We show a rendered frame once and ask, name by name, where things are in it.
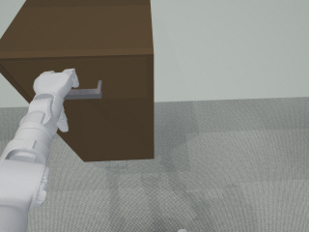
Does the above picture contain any left robot forearm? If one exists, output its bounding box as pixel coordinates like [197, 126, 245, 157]
[0, 91, 64, 166]

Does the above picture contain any handle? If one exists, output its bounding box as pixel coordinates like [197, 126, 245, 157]
[64, 80, 102, 100]

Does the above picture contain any cabinet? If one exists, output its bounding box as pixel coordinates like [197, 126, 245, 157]
[0, 0, 155, 162]

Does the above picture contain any drawer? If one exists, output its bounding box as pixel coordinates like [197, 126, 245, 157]
[0, 57, 148, 100]

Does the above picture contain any left robot hand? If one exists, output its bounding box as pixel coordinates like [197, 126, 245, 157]
[33, 69, 79, 132]

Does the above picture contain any robot left upper arm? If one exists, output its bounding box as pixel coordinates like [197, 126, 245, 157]
[0, 159, 50, 232]

